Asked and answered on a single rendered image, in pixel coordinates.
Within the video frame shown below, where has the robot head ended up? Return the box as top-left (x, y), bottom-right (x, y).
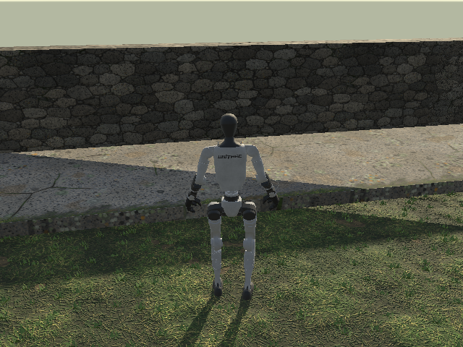
top-left (218, 113), bottom-right (242, 147)

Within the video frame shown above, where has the robot left hand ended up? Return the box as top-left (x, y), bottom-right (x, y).
top-left (185, 198), bottom-right (202, 213)

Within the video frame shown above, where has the left robot upper arm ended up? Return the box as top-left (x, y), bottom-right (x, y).
top-left (195, 145), bottom-right (215, 185)

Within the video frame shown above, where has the robot right shin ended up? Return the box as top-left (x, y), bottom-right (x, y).
top-left (244, 239), bottom-right (255, 290)

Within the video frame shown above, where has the right robot forearm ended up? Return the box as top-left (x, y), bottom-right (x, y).
top-left (261, 172), bottom-right (276, 197)

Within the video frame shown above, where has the robot right hand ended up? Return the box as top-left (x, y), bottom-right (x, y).
top-left (263, 194), bottom-right (279, 210)

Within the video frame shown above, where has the left robot forearm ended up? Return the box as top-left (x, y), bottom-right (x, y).
top-left (187, 174), bottom-right (202, 200)

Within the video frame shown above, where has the right robot upper arm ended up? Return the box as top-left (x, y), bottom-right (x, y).
top-left (245, 145), bottom-right (268, 183)

